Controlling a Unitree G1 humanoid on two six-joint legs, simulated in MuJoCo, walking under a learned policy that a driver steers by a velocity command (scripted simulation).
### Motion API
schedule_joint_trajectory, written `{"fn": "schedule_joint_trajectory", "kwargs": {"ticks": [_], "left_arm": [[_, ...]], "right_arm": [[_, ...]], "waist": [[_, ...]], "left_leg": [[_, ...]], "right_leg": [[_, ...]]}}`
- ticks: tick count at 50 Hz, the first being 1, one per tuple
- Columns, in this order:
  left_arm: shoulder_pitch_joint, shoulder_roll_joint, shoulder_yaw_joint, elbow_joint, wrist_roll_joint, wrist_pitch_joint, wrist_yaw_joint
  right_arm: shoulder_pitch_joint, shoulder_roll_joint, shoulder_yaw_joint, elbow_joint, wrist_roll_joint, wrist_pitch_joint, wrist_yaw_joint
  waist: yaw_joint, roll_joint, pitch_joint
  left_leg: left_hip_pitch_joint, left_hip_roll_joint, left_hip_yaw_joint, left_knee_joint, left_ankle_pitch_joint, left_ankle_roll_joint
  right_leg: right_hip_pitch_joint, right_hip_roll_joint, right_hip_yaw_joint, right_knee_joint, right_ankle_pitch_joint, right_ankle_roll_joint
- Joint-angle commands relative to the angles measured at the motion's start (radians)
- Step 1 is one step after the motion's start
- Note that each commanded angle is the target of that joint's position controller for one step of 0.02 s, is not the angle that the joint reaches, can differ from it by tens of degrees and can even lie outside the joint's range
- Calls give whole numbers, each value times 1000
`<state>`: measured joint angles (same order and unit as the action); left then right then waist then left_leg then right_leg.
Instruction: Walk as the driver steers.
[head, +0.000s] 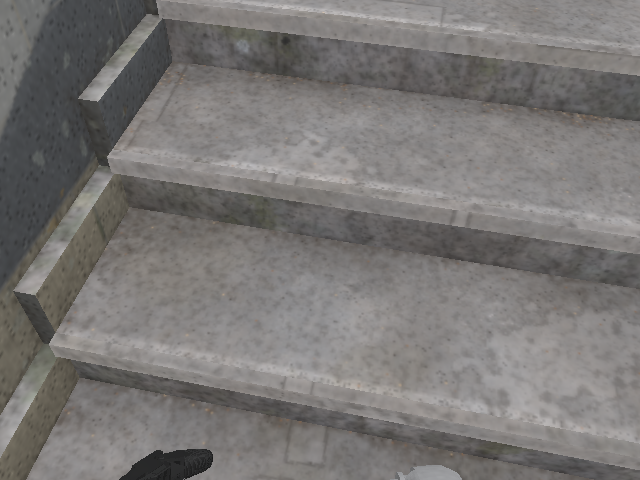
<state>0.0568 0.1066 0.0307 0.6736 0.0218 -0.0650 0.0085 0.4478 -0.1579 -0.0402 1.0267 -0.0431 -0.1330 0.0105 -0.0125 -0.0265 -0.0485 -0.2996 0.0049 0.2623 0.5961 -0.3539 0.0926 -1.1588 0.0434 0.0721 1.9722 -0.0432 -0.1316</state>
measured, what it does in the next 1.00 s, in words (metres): climbs, turning right: right foot 0.16 m higher, then left foot 0.16 m higher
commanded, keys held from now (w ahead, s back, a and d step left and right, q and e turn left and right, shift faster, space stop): w+e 0.64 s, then w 0.36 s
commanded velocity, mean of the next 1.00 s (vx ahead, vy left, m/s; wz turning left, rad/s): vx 0.50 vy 0.00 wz -0.44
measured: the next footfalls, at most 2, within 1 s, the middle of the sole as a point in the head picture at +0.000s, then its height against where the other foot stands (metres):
right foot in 0.26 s outside the picture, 0.16 m higher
left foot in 0.74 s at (327, 313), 0.16 m higher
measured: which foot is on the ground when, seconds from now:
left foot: down 0.00-0.26, up 0.28-0.72, down 0.74-1.00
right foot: up 0.00-0.24, down 0.26-0.74, up 0.76-1.00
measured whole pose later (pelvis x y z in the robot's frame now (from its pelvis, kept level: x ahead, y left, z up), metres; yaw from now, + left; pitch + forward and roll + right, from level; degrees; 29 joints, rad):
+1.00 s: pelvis +0.62 -0.06 +0.31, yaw -27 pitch +2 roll +2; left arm 0.08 0.14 0.03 0.62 0.04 -0.04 0.00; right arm 0.45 -0.21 -0.07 1.03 -0.02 -0.14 0.00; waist -0.01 -0.05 -0.03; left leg -0.37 -0.02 0.15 0.66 -0.33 0.06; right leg -1.01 0.06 0.13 1.88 -0.15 -0.11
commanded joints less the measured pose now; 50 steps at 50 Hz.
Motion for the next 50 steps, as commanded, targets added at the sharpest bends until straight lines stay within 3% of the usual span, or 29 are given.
{"fn": "schedule_joint_trajectory", "kwargs": {"ticks": [1, 4, 6, 8, 10, 11, 12, 13, 14, 15, 16, 18, 21, 24, 25, 27, 30, 32, 34, 36, 37, 38, 39, 40, 41, 42, 44, 46, 50], "left_arm": [[-26, -72, -32, -47, 4, 27, 23], [-260, -81, -59, -158, 0, 38, 19], [-262, -73, -61, -184, -6, 49, 6], [-307, -54, -69, -189, -4, 62, -19], [-224, -53, -72, -135, -45, 67, -21], [-87, -48, -67, -99, -55, 83, -3], [64, 7, -40, -59, -41, 88, 7], [170, 72, -16, -31, -21, 73, 3], [240, 149, 16, -24, -8, 61, -4], [239, 257, 61, -11, -13, 69, 0], [139, 273, 81, -34, -1, 83, 6], [132, 197, 68, 50, -3, 35, 10], [212, 95, 37, 181, 17, -1, 5], [244, 143, 31, 209, -7, -34, -14], [278, 154, 27, 212, -9, -49, -22], [460, 199, 38, 258, 7, -65, -15], [520, 210, 48, 267, -8, -59, 1], [497, 231, 54, 255, -24, -25, 39], [347, 257, 59, 174, -22, -24, 50], [307, 364, 94, 150, -34, -58, 29], [261, 358, 107, 138, -41, -84, 3], [326, 200, 84, 123, -54, -95, -32], [412, 179, 77, 106, 3, -96, -46], [399, 141, 70, 77, 33, -78, -54], [341, 129, 58, 57, 51, -66, -47], [282, 87, 39, 26, 57, -60, -44], [195, 18, 12, -24, 37, -11, -19], [199, -26, -12, -48, 25, 15, 0], [97, 53, -8, -94, 20, 42, -13]], "right_arm": [[-5, -59, 5, -28, -3, -37, 6], [139, -26, 16, 25, 11, -34, -3], [177, -45, 12, 39, 17, -31, -37], [208, -79, 3, 36, 28, -10, -66], [165, -103, 15, -14, 72, 10, -93], [191, -189, -3, -18, 67, 8, -103], [162, -221, -12, -45, 64, 11, -100], [98, -252, -22, -96, 78, 17, -71], [42, -228, -24, -171, 63, -4, -43], [-93, -151, -18, -282, 46, -20, 7], [-176, -136, -30, -342, 8, -28, 29], [-186, -27, -2, -427, -3, -22, 10], [-195, 43, 38, -461, -2, 26, -15], [-269, 25, 60, -496, -12, 69, -27], [-341, 20, 64, -523, -17, 76, -27], [-431, 74, 76, -556, -8, 81, -40], [-702, 94, 108, -697, -25, 53, -42], [-720, 47, 103, -700, -19, 81, -13], [-504, 68, 105, -624, 1, 90, -15], [-198, -69, 41, -514, 43, 95, -38], [-72, -160, 1, -467, 24, 79, -43], [26, -269, -32, -383, -20, 60, -48], [-64, -265, -44, -383, 4, 80, -57], [-185, -184, -37, -376, 28, 79, -52], [-259, -103, -22, -335, 34, 77, -52], [-236, -46, -11, -278, 17, 59, -50], [-111, 17, 2, -142, 0, 5, -36], [-37, 12, -3, -54, 17, -31, -6], [-105, -47, -4, -77, 34, -37, -10]], "waist": [[41, 59, 73], [-11, 54, 154], [10, 101, 112], [-37, 92, 86], [6, 55, 24], [54, 225, -76], [118, 300, -158], [161, 315, -226], [199, 267, -265], [198, -69, -248], [141, -44, -262], [21, 152, -44], [-41, 129, 89], [-68, 137, 166], [-44, 126, 137], [46, -64, 63], [98, -64, 104], [107, -3, 54], [-11, -47, -100], [-161, -139, -301], [-247, -115, -355], [-183, 265, -401], [-112, 392, -479], [-17, 230, -324], [3, 62, -82], [16, -49, -7], [25, -8, 54], [64, 39, 74], [108, 22, 86]], "left_leg": [[69, 232, -197, -304, 250, -44], [120, 209, -151, -411, 202, -69], [235, 233, -133, -457, 350, -48], [301, 220, -59, -577, 575, 7], [251, 211, 34, -426, 1501, -6], [305, 274, 36, -274, 1923, 15], [396, 303, 14, -75, 2078, 14], [400, 311, 5, 157, 2016, 17], [110, 268, -28, 459, 1635, 9], [-303, -19, -68, 974, 438, -62], [-459, -43, -336, 1294, 255, -51], [-576, 12, -365, 1343, 315, -30], [-804, 13, -329, 1576, 180, -13], [-836, 75, -311, 1270, 100, -23], [-810, 67, -252, 1185, 107, -26], [-1095, 35, -194, 1537, 7, -26], [-1194, 70, -225, 1367, -135, -1], [-821, 64, -155, 1010, -51, -14], [-302, -7, -97, 725, -17, 24], [11, -55, -154, 507, 49, 22], [169, -49, -239, 292, 30, 38], [395, 222, -739, 30, 9, 181], [331, 364, -1181, -232, 28, 260], [189, 328, -1145, -232, -312, 233], [-2, 317, -1028, -204, -434, 208], [-89, 285, -882, -178, -382, 166], [-109, 238, -688, -180, -107, 146], [-59, 198, -534, -182, 46, 98], [-161, 168, -377, -333, 71, 90]], "right_leg": [[-206, 13, -10, 208, -61, -37], [-267, -11, -110, 27, -160, -27], [-240, -63, -114, -81, -209, -25], [-60, -91, -283, -337, -348, -32], [354, 33, -447, -661, -450, -51], [504, 96, -470, -676, -527, -51], [579, 124, -415, -765, -538, -86], [709, 141, -341, -933, -500, -116], [957, 64, -18, -1077, -561, -171], [1072, -169, 594, -1426, -698, -318], [1042, -226, 890, -1640, -704, -310], [852, -213, 680, -1622, -522, -195], [785, -123, 376, -1579, -195, -151], [688, -64, 206, -1608, -102, -81], [679, -42, 185, -1625, -26, -69], [930, -114, 297, -1608, 125, -113], [1013, -118, 341, -1704, 30, -94], [944, -132, 300, -1897, 255, -116], [874, -127, 132, -1775, 1033, -72], [1035, -171, 161, -1473, 1374, -34], [1017, -117, 158, -1192, 1285, -5], [692, 101, 130, -714, 259, 61], [599, 174, 193, -315, -146, 80], [519, 111, 180, -206, -95, 73], [414, 63, 91, -132, -64, 68], [353, 37, 82, -113, -52, 43], [223, 47, 101, 45, -120, 13], [77, 33, 132, 78, -151, -13], [142, -46, 5, -216, -36, 40]]}}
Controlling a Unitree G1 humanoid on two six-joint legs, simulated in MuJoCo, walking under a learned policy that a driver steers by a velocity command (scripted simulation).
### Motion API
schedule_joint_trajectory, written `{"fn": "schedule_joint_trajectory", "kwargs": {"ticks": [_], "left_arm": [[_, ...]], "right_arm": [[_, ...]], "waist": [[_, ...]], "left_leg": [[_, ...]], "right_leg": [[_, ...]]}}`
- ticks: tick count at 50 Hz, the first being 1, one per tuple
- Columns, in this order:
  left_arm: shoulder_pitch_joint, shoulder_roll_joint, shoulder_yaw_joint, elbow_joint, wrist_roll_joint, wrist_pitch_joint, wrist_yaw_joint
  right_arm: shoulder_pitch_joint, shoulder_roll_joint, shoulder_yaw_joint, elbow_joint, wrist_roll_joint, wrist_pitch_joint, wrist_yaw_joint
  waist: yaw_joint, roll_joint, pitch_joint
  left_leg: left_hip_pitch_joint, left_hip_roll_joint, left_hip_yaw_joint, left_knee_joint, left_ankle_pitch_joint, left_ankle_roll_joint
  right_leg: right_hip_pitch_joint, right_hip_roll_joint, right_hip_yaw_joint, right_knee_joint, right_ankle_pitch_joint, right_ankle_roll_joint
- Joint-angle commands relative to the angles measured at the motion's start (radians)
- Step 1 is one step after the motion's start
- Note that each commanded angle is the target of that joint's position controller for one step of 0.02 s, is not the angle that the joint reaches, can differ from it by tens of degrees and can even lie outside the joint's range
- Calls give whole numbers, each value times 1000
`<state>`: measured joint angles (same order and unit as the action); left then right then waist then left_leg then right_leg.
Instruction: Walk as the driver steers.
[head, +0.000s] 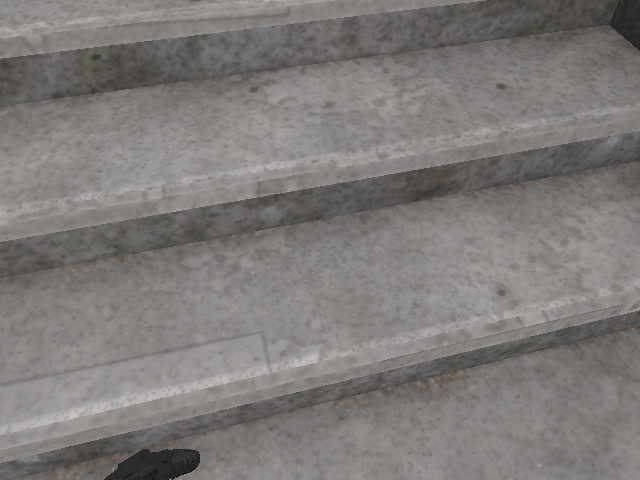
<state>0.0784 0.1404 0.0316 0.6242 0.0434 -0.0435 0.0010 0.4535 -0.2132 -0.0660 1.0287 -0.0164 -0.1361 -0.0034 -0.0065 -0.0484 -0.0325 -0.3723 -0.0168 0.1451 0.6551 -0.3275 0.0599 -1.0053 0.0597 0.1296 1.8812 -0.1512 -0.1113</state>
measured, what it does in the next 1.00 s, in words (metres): climbs: right foot 0.16 m higher, then left foot 0.16 m higher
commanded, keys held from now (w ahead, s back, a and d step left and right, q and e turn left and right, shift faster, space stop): w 1.00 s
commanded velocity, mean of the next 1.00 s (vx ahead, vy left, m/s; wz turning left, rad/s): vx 0.50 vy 0.00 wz -0.03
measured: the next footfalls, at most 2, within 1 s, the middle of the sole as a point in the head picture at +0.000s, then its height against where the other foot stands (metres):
right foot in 0.34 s outside the picture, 0.16 m higher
left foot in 0.88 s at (319, 302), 0.16 m higher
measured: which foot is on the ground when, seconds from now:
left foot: down 0.00-0.34, up 0.36-0.86, down 0.88-1.00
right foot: up 0.00-0.32, down 0.34-0.88, up 0.90-1.00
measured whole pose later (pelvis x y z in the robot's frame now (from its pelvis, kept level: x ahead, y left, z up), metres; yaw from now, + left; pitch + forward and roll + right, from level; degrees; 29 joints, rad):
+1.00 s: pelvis +0.62 -0.03 +0.25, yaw +0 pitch +2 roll +1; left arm 0.36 0.16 0.06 0.85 0.03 -0.12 -0.03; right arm 0.20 -0.17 -0.04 0.83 -0.02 -0.03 -0.01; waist 0.01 -0.01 -0.04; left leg -0.68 -0.03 0.19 1.09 -0.45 0.13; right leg -0.49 0.01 0.08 1.53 -0.06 -0.09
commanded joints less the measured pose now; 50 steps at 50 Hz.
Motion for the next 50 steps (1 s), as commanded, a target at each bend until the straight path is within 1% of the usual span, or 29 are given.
{"fn": "schedule_joint_trajectory", "kwargs": {"ticks": [1, 4, 7, 9, 11, 13, 14, 16, 17, 18, 19, 20, 21, 23, 24, 26, 29, 32, 36, 39, 40, 41, 43, 44, 45, 46, 47, 48, 50], "left_arm": [[48, 28, -2, -47, 2, 24, -11], [-65, -37, -11, -82, 12, 36, -3], [-313, -75, -41, -182, -8, 20, -1], [-377, -60, -48, -229, -3, 0, -2], [-405, -67, -57, -279, -2, 3, -22], [-370, -99, -68, -273, -27, 30, -40], [-259, -85, -49, -218, -48, 27, -39], [92, -14, -6, -99, -57, 31, -12], [255, 62, 23, -64, -39, 26, -6], [303, 161, 52, -24, -2, 3, 5], [324, 289, 103, -11, -3, 8, 5], [196, 278, 99, -10, 2, 8, -6], [111, 202, 84, 42, -12, -8, -20], [133, 45, 41, 169, -26, -35, -16], [170, -23, 20, 221, -12, -42, -16], [251, -54, 8, 302, -6, -63, -12], [228, 12, 6, 307, -11, -96, -28], [354, 96, 20, 361, -14, -122, -32], [472, 69, 6, 422, -28, -113, -2], [491, 132, 29, 410, -38, -96, 52], [448, 119, 20, 382, -53, -86, 56], [422, 150, 25, 352, -55, -86, 57], [439, 216, 41, 335, -63, -96, 41], [399, 244, 51, 321, -68, -104, 21], [390, 193, 50, 272, -83, -110, -6], [352, 115, 50, 215, -53, -110, -47], [370, 58, 49, 190, -10, -108, -58], [311, 18, 34, 131, -1, -93, -50], [219, -37, 10, 71, 7, -80, -24]], "right_arm": [[-99, -12, 23, -85, 13, -39, -4], [110, -44, 4, -45, 8, -46, -24], [191, -23, 8, -27, -14, -36, -33], [196, -13, 10, -25, -10, -26, -44], [180, -31, 3, -21, -2, -11, -65], [171, -30, -4, -40, 33, 19, -65], [103, -45, 4, -72, 30, 12, -41], [113, -198, -27, -75, 41, -4, -18], [44, -265, -52, -94, 59, -22, 19], [89, -157, -33, -148, 79, -35, 50], [52, -74, -37, -201, 55, -43, 67], [51, 3, -38, -219, 28, -30, 57], [-10, 33, -27, -275, 7, -21, 41], [-179, 86, 3, -370, -25, -13, 17], [-166, 134, 29, -374, -24, 1, 17], [-177, 184, 59, -391, -4, 40, -1], [-229, 123, 52, -390, 0, 78, -10], [-375, 156, 65, -437, -7, 94, -30], [-648, 157, 100, -569, -8, 102, -20], [-646, 157, 105, -582, -12, 120, 11], [-597, 161, 106, -532, 10, 127, 19], [-490, 185, 108, -496, 24, 125, 15], [-272, 94, 68, -409, 34, 122, -5], [-148, 32, 44, -378, 26, 118, -12], [-33, -77, 3, -331, -3, 107, -20], [10, -196, -37, -289, -9, 118, -24], [-117, -161, -35, -289, -10, 117, -24], [-199, -83, -17, -255, -2, 110, -18], [-179, 75, 20, -155, -13, 71, -5]], "waist": [[95, 61, 59], [1, 133, 46], [-67, 133, 140], [-64, 74, 142], [-68, 120, 130], [-75, 128, 62], [-16, 111, -5], [117, 225, -260], [223, 265, -357], [197, 104, -416], [179, -130, -468], [112, -90, -466], [23, -4, -338], [3, 41, -45], [-38, 12, -14], [-63, 14, 37], [-82, 55, 82], [-30, -2, 63], [15, 28, 128], [25, -16, 40], [14, 49, -4], [-23, -9, -45], [-103, -128, -184], [-171, -188, -245], [-197, -44, -290], [-176, 288, -325], [-91, 235, -295], [-7, 118, -133], [37, -36, 31]], "left_leg": [[-64, 197, -251, -412, 111, 140], [244, 245, -348, -411, 131, 208], [446, 312, -403, -467, -60, 180], [474, 287, -350, -517, -54, 139], [426, 274, -286, -618, 71, 131], [304, 245, -154, -771, 378, 155], [241, 228, -74, -664, 975, 147], [375, 290, -79, -284, 1716, 117], [383, 255, -56, -25, 1647, 85], [-7, 132, -138, 348, 1260, 25], [-139, -85, -188, 841, 151, -20], [-234, -60, -371, 1201, 171, -12], [-303, 10, -303, 1235, 271, 1], [-482, 47, -268, 1304, 257, 42], [-539, 32, -290, 1381, 259, 59], [-673, 12, -326, 1416, 197, 72], [-680, -10, -250, 1255, 225, 37], [-964, -31, -205, 1605, 100, 64], [-1041, 49, -90, 1301, 4, 70], [-758, 135, -38, 950, -38, 87], [-589, 91, 46, 795, -66, 107], [-380, 53, 82, 703, -61, 122], [-143, -73, 115, 527, -148, 125], [19, -84, 40, 388, -144, 140], [228, 101, -404, 194, -308, 219], [313, 295, -988, -291, -405, 286], [248, 325, -1121, -379, -482, 246], [81, 306, -977, -345, -568, 192], [-93, 254, -650, -231, -266, 133]], "right_leg": [[-6, -88, -92, -160, 132, 34], [-319, -112, -127, 130, -41, 35], [-675, -156, -120, 271, -294, 12], [-658, -207, -150, 40, -287, 26], [-515, -229, -162, -117, -258, 23], [-21, -208, -271, -504, -274, -26], [280, -107, -373, -596, -284, -57], [624, 7, -379, -709, -205, -85], [790, -6, -293, -892, -145, -97], [1053, -212, 208, -1053, -256, -190], [1052, -435, 720, -1480, -54, -222], [961, -450, 763, -1522, -157, -208], [822, -419, 594, -1501, -318, -178], [616, -338, 334, -1445, -305, -133], [574, -314, 239, -1450, -236, -106], [577, -287, 101, -1470, -123, -60], [495, -262, -73, -1567, 37, -21], [706, -298, -28, -1628, -36, -64], [786, -247, -80, -1745, -216, -28], [924, -287, -115, -1920, 181, -87], [919, -251, -207, -1891, 415, -84], [886, -271, -246, -1791, 911, -90], [1036, -318, -235, -1484, 1543, -77], [1006, -297, -246, -1260, 1512, -50], [680, -189, -215, -901, 1209, 3], [426, 46, -136, -470, 21, 50], [295, 24, 84, -149, 8, 28], [220, -32, 24, -61, 96, 17], [121, -70, -10, -20, 145, -13]]}}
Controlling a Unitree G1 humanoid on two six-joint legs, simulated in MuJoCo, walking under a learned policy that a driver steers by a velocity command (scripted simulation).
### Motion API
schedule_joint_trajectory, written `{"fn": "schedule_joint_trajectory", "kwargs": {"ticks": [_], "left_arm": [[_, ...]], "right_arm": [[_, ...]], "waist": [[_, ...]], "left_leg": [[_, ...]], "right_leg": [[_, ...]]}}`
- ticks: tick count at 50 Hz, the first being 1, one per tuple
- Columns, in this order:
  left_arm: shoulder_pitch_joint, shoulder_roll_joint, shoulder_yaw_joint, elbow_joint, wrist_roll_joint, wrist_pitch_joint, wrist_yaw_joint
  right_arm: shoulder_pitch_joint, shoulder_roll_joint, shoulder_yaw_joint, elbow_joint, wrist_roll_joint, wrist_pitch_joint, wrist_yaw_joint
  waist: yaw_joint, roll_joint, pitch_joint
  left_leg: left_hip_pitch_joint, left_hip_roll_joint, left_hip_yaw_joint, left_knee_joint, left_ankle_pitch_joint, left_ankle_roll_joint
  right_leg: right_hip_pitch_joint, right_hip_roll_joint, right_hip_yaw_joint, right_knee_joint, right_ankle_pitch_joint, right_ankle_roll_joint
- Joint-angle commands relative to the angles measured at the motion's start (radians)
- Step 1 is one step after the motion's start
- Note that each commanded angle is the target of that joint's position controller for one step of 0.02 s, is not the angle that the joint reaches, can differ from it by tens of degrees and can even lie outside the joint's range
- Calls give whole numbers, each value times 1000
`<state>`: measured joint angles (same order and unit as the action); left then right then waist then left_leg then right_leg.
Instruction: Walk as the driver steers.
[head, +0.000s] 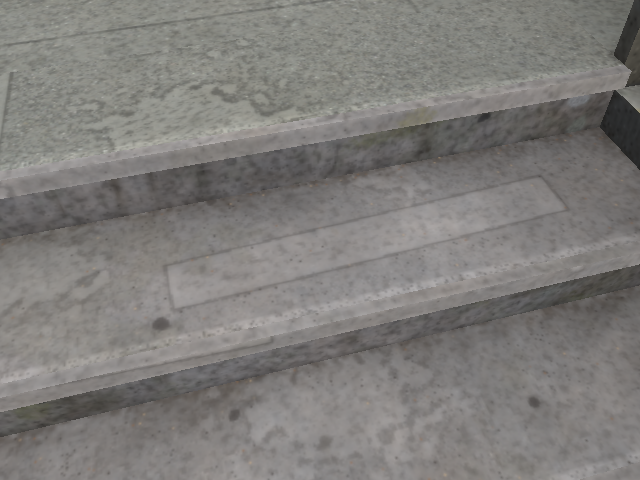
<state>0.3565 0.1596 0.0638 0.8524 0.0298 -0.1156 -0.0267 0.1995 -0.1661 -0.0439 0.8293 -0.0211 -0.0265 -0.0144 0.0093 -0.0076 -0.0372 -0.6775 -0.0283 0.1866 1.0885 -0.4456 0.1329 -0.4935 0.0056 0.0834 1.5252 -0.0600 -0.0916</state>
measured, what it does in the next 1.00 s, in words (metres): climbs, turning left: right foot 0.16 m higher, then left foot 0.16 m higher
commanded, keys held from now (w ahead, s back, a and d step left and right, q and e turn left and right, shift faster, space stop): w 0.20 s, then w+q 0.80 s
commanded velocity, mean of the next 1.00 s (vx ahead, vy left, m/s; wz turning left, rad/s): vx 0.50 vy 0.00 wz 0.34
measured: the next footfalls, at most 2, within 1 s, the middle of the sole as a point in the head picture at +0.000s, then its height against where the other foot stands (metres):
right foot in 0.44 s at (403, 443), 0.16 m higher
left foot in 0.98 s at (229, 275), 0.16 m higher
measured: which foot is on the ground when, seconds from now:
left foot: down 0.00-0.48, up 0.50-0.96, down 0.98-1.00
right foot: up 0.00-0.42, down 0.44-1.00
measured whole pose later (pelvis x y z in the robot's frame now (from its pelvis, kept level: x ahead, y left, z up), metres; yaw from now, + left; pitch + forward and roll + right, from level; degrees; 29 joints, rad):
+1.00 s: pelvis +0.60 +0.08 +0.26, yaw +22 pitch +4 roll +2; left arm 0.48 0.15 0.04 1.00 -0.01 -0.10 0.03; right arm -0.02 -0.09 0.01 0.57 -0.01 0.01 0.00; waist 0.02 -0.01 0.01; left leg -0.97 -0.02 0.17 1.29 -0.43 0.18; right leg 0.09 -0.17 -0.35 0.30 -0.24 0.03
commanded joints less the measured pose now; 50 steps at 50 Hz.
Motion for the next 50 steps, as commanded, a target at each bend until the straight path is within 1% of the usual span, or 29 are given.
{"fn": "schedule_joint_trajectory", "kwargs": {"ticks": [1, 4, 8, 11, 13, 16, 18, 19, 20, 22, 23, 24, 25, 26, 27, 28, 29, 31, 33, 34, 36, 40, 43, 45, 46, 47, 48, 49, 50], "left_arm": [[-27, -87, -36, -155, 10, 7, 16], [-72, -121, -62, -189, 6, 53, 31], [-188, -62, -57, -214, 17, 73, 20], [-337, -119, -71, -245, 19, 75, 40], [-514, -126, -89, -338, 12, 62, 45], [-649, -117, -111, -431, 2, 55, 17], [-616, -119, -116, -427, -3, 81, 2], [-534, -115, -112, -402, -39, 75, 2], [-448, -101, -99, -366, -45, 74, 10], [-116, 6, -45, -274, -55, 75, 28], [-6, 100, -11, -239, -19, 68, 35], [78, 205, 30, -194, 7, 57, 39], [2, 217, 45, -212, -7, 81, 48], [-155, 154, 35, -204, -16, 66, 43], [-225, 59, 11, -160, -32, 57, 39], [-188, 11, -3, -90, -19, 45, 46], [-149, -43, -20, -16, 8, 32, 44], [-76, -58, -25, 76, 20, 7, 31], [-82, -46, -28, 90, 14, -15, 21], [-91, -39, -34, 82, 12, -27, 20], [-42, 56, -15, 106, 5, -53, 8], [100, 109, -3, 151, 16, -60, 16], [185, 94, -5, 170, 19, -39, 47], [156, 126, 3, 146, -10, -17, 74], [87, 122, -6, 113, -27, -12, 79], [106, 179, 3, 92, -37, -7, 87], [115, 247, 18, 77, -42, -3, 86], [66, 300, 34, 46, -61, 4, 63], [55, 325, 42, -11, -62, -5, 37]], "right_arm": [[94, 72, 9, 80, -16, -59, 11], [186, 43, 7, 176, 9, -98, 25], [219, -9, 14, 160, 24, -114, 16], [403, -40, 3, 204, 5, -125, 8], [448, -36, 7, 210, -2, -118, -1], [498, -19, 8, 220, 0, -90, -38], [510, -34, -5, 216, 29, -71, -54], [411, -35, 4, 167, 30, -71, -47], [403, -76, -2, 148, 24, -78, -35], [364, -212, -38, 120, 41, -110, -10], [305, -195, -42, 93, 40, -132, 13], [330, -87, -37, 15, 80, -143, 45], [251, -130, -65, -5, 18, -148, 56], [246, -54, -64, -71, -2, -131, 56], [197, -16, -50, -97, -33, -111, 45], [117, 21, -36, -149, -42, -97, 29], [101, 61, -17, -164, -27, -78, 23], [107, 145, 25, -185, -11, -42, 16], [105, 116, 24, -175, 8, -15, 12], [75, 84, 15, -179, 7, -6, 6], [-38, 73, 12, -236, 0, 11, -11], [-233, 70, 19, -316, -14, 21, -36], [-378, 62, 33, -391, -18, 24, -22], [-386, 63, 45, -406, -18, 38, 24], [-340, 64, 44, -377, -4, 36, 32], [-281, 73, 44, -344, 1, 43, 24], [-119, 48, 30, -297, 18, 45, 16], [69, -14, 8, -243, 26, 33, 12], [132, -91, -26, -243, 22, 17, 18]], "waist": [[43, -18, 46], [69, 8, 92], [49, 3, 83], [-42, 101, 68], [-69, 71, 122], [-97, 76, 146], [-110, 74, 76], [-45, 73, 61], [-5, 97, -39], [171, 202, -265], [227, 189, -334], [182, -125, -423], [167, -192, -469], [38, -110, -326], [0, -10, -168], [-9, 14, -41], [-48, 35, 17], [-104, 30, 67], [-126, 18, 118], [-118, 35, 108], [-106, -30, 105], [-44, -2, 126], [-15, -26, 117], [-6, -76, 70], [-21, -59, 60], [-45, -85, -26], [-103, -163, -140], [-163, -214, -253], [-197, -218, -331]], "left_leg": [[198, 235, -588, -672, -20, 39], [255, 187, -406, -695, 128, 13], [282, 164, -291, -789, 279, -8], [563, 215, -387, -785, 386, 53], [670, 232, -428, -827, 316, 55], [686, 215, -430, -939, 385, 67], [653, 226, -370, -1106, 664, 104], [574, 196, -285, -1051, 1046, 93], [545, 205, -246, -940, 1539, 87], [669, 247, -271, -572, 1860, 58], [573, 196, -271, -287, 1642, 24], [172, 3, -265, 163, 926, -46], [136, -87, -331, 571, 310, -49], [25, -5, -367, 699, 356, -47], [-55, 26, -284, 784, 407, -36], [-146, 49, -281, 864, 367, -9], [-207, 50, -290, 922, 348, 10], [-326, 57, -322, 995, 327, 36], [-374, 50, -348, 888, 323, 17], [-368, 32, -331, 877, 364, 8], [-493, 14, -297, 994, 267, 9], [-774, 14, -267, 1080, 97, 27], [-759, 72, -184, 776, 82, 5], [-499, 135, -67, 446, 35, 18], [-261, 94, 29, 270, -19, 47], [-63, 3, 117, 244, -62, 52], [76, -56, 114, 190, -45, 63], [235, -108, 56, 54, -33, 87], [416, -114, -150, -120, -25, 106]], "right_leg": [[-425, 1, 65, 437, 52, -50], [-611, -2, 80, 455, -39, -56], [-629, -47, -89, 221, 74, -6], [-955, -56, -161, 573, -126, -17], [-1116, -98, -168, 555, -282, -29], [-1054, -120, -181, 274, -341, -8], [-696, -110, -246, -19, -317, -25], [-429, -66, -291, -239, -320, -55], [-169, 25, -347, -279, -313, -72], [168, 77, -252, -472, -279, -100], [326, -15, -60, -570, -354, -132], [581, -343, 502, -831, -405, -273], [476, -382, 837, -1198, -483, -266], [319, -402, 699, -1199, -690, -238], [171, -387, 604, -1158, -780, -213], [73, -382, 454, -1146, -709, -182], [15, -354, 330, -1142, -596, -141], [10, -329, 135, -1172, -396, -63], [-21, -315, -32, -1211, -312, -29], [-19, -309, -91, -1230, -220, -24], [70, -307, -123, -1303, -231, -46], [386, -320, -180, -1355, -192, -39], [484, -275, -257, -1421, -182, -13], [466, -272, -331, -1554, -21, -50], [405, -250, -410, -1528, 366, -63], [423, -276, -418, -1383, 1018, -81], [509, -315, -401, -1193, 1400, -74], [568, -326, -387, -949, 1513, -57], [464, -302, -357, -668, 1237, -20]]}}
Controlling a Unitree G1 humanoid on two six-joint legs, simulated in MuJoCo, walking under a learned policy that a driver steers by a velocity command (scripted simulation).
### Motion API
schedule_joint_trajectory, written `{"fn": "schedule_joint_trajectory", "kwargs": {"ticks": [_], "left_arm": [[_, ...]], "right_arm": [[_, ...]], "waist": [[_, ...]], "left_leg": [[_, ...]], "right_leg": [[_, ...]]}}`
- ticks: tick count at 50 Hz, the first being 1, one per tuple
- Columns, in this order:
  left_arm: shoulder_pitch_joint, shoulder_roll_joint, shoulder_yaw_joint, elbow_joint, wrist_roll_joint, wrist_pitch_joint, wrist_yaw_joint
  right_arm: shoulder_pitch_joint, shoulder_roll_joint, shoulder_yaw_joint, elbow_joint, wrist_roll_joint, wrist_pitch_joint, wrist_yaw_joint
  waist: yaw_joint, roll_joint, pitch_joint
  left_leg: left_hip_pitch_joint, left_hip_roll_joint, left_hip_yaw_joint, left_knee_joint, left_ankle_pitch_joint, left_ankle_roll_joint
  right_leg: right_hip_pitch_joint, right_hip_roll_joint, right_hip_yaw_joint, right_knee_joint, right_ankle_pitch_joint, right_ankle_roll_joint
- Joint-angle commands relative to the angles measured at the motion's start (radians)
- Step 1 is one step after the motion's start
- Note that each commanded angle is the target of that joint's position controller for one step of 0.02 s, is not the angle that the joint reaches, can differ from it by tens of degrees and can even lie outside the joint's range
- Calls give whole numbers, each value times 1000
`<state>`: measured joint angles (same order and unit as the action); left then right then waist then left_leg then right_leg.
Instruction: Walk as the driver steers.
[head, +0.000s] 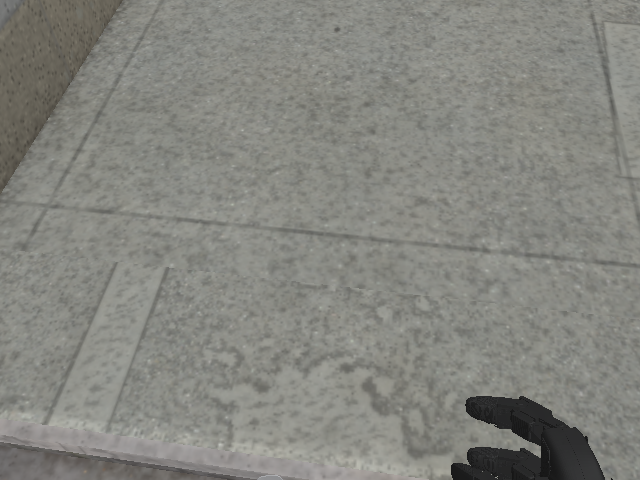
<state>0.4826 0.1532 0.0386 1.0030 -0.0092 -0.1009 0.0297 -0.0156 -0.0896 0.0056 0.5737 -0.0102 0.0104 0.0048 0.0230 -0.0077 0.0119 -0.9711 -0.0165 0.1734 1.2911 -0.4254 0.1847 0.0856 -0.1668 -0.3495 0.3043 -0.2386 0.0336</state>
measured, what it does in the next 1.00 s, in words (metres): climbs: right foot 0.16 m higher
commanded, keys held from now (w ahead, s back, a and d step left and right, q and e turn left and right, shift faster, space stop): w+q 0.06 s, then w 0.94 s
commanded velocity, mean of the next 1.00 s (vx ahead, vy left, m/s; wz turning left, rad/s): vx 0.50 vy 0.00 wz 0.17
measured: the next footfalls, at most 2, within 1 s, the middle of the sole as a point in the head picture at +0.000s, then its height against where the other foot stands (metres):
right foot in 0.56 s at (367, 371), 0.16 m higher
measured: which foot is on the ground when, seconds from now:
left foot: down 0.00-0.56, up 0.58-1.00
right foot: down 0.00-0.02, up 0.04-0.54, down 0.56-1.00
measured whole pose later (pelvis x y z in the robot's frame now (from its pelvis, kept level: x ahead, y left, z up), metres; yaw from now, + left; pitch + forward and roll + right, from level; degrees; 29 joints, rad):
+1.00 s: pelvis +0.64 +0.06 +0.30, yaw +8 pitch +3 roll +0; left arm 0.45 0.20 0.05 0.90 0.01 -0.12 0.01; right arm 0.03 -0.16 -0.01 0.65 -0.02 -0.06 0.04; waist 0.10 0.02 -0.01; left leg -0.61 0.00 0.08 0.58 -0.04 0.10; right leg 0.07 0.06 -0.08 0.23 -0.35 -0.07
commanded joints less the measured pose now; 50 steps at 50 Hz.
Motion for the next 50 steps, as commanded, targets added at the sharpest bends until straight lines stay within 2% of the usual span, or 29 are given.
{"fn": "schedule_joint_trajectory", "kwargs": {"ticks": [1, 2, 3, 5, 6, 8, 11, 12, 15, 18, 20, 22, 24, 26, 27, 28, 29, 30, 31, 32, 33, 34, 36, 37, 39, 41, 45, 48, 50], "left_arm": [[-133, 218, 50, -267, -14, -32, -55], [-181, 180, 59, -321, 24, -44, -83], [-195, 89, 43, -369, 41, -36, -82], [-223, 28, 20, -418, 59, -38, -50], [-232, -9, 2, -428, 64, -29, -32], [-220, -57, -31, -427, 71, 6, -17], [-251, -40, -35, -411, 63, 47, -18], [-302, -66, -40, -412, 56, 55, -13], [-520, -137, -73, -504, 49, 61, -1], [-696, -138, -99, -589, 49, 72, -12], [-713, -108, -99, -618, 39, 90, -31], [-621, -88, -82, -560, 38, 102, -39], [-541, -75, -76, -516, 12, 101, -47], [-391, -3, -35, -456, -15, 110, -31], [-292, 60, -10, -439, -3, 109, -25], [-150, 141, 23, -408, 26, 100, -21], [-81, 227, 51, -359, 45, 87, -22], [-149, 215, 62, -330, 20, 100, -20], [-272, 158, 50, -322, 8, 73, -24], [-286, 84, 35, -290, 7, 49, -26], [-271, 20, 18, -234, 31, 32, -24], [-244, -27, 1, -183, 51, 21, -21], [-207, -7, 4, -114, 52, -6, -31], [-239, 26, 7, -130, 39, -12, -36], [-235, 70, 7, -132, 22, -31, -38], [-172, 127, 20, -125, 3, -47, -32], [-27, 186, 43, -133, 8, -37, -22], [6, 172, 38, -139, 14, -20, -22], [9, 190, 39, -140, 24, -16, -10]], "right_arm": [[326, -298, -117, 18, 7, -17, -10], [243, -366, -156, -5, 12, 1, -13], [173, -350, -152, -8, -6, 1, -11], [200, -220, -116, 99, -16, -43, -10], [219, -167, -101, 148, -22, -60, -10], [302, -127, -85, 234, -17, -79, 4], [391, -128, -71, 266, -3, -110, 10], [472, -147, -75, 304, -12, -125, 15], [515, -174, -68, 343, -12, -140, 22], [575, -128, -45, 393, 5, -132, 6], [591, -152, -52, 383, 2, -111, -39], [630, -177, -59, 375, 10, -108, -61], [570, -195, -58, 320, 25, -111, -60], [553, -280, -82, 298, 22, -124, -51], [531, -299, -93, 292, 27, -136, -34], [493, -308, -103, 260, 32, -159, -17], [499, -215, -95, 203, 49, -177, 23], [466, -208, -108, 162, -16, -187, 44], [459, -133, -89, 115, -24, -179, 41], [392, -101, -72, 81, -38, -162, 29], [308, -58, -57, 40, -40, -145, 11], [284, -26, -38, 15, -32, -121, -1], [324, 12, -14, 13, -18, -75, -13], [337, -32, -17, 14, -12, -63, -8], [270, -112, -36, 10, -23, -60, -4], [217, -148, -43, 24, -26, -76, 13], [9, -80, -24, 4, 11, -78, 39], [-18, -114, -39, 5, -2, -81, 33], [63, -154, -57, 26, -14, -89, 22]], "waist": [[-174, 94, -378], [-124, 149, -434], [-67, 69, -387], [-21, -17, -153], [7, -26, -75], [26, -6, -29], [13, -32, 2], [-24, 32, -23], [-50, 73, 30], [-76, 82, 96], [-83, 105, 54], [-69, 79, -35], [0, 56, -113], [92, 176, -213], [144, 196, -247], [219, 139, -324], [183, -163, -374], [129, -255, -347], [17, -119, -228], [4, 15, -115], [-21, 99, -35], [-57, 121, 6], [-118, 67, 45], [-149, 71, 76], [-134, 45, 91], [-93, 20, 26], [44, -48, -4], [51, -102, -25], [6, -134, -56]], "left_leg": [[871, 82, -677, -628, -224, 162], [901, 185, -1124, -967, -331, 142], [838, 207, -1100, -1000, -398, 99], [611, 171, -887, -915, -214, 58], [545, 144, -747, -873, -86, 43], [545, 104, -552, -840, 137, 3], [598, 108, -483, -842, 321, -51], [675, 129, -494, -858, 372, -42], [757, 164, -508, -935, 225, -64], [667, 97, -445, -1061, 177, -88], [732, 139, -454, -1221, 445, -9], [972, 172, -363, -1204, 822, -6], [929, 153, -235, -1121, 1396, -17], [968, 229, -260, -913, 1881, -2], [998, 240, -258, -721, 1946, -10], [887, 209, -240, -412, 1791, -24], [511, -40, -245, 52, 858, -83], [330, -161, -306, 421, 264, -99], [227, -97, -365, 553, 294, -86], [166, -63, -321, 610, 269, -67], [104, -42, -328, 690, 251, -45], [71, -32, -346, 694, 216, -36], [18, -28, -364, 651, 142, -30], [79, 4, -355, 398, 161, -50], [181, 41, -258, 105, 311, -88], [262, 77, -149, -168, 443, -108], [341, 36, -66, -596, 474, -121], [384, -10, -50, -726, 414, -93], [482, -53, -51, -774, 309, -61]], "right_leg": [[-532, 47, 110, 982, 643, -51], [-713, 180, 358, 1337, 71, -17], [-808, 142, 466, 1527, 113, -27], [-918, 113, 437, 1646, 160, -58], [-981, 100, 439, 1685, 145, -79], [-1084, 99, 437, 1731, 126, -99], [-1208, 78, 390, 1646, 83, -81], [-1315, 114, 339, 1829, 33, -94], [-1586, 108, 314, 2008, -58, -144], [-1529, 112, 217, 1727, -85, -141], [-1368, 96, 198, 1492, -92, -134], [-1290, 101, 182, 1392, -123, -166], [-898, 176, 96, 1060, -177, -201], [-632, 253, 106, 950, -256, -205], [-534, 266, 173, 824, -304, -229], [-340, 181, 396, 687, -412, -285], [-149, -65, 992, 345, -519, -454], [-182, -99, 1372, 31, -354, -487], [-296, -128, 1253, 47, -423, -440], [-417, -123, 1140, 80, -448, -408], [-524, -118, 1020, 97, -382, -372], [-587, -94, 887, 107, -276, -329], [-611, -41, 669, 73, -80, -263], [-657, -3, 559, 16, -54, -238], [-671, 50, 426, -66, 233, -227], [-529, 94, 354, -90, 431, -224], [-191, 64, 359, -156, 509, -179], [17, 25, 347, -62, 780, -167], [78, -4, 347, 69, 994, -165]]}}
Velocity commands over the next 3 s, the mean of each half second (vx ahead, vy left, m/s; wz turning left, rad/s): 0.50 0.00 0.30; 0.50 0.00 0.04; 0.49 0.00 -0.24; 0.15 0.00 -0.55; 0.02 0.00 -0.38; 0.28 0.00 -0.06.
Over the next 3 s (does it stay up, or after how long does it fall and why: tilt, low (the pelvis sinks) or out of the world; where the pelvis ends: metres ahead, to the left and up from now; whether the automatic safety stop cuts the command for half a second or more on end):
stays up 1.22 0.08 0.31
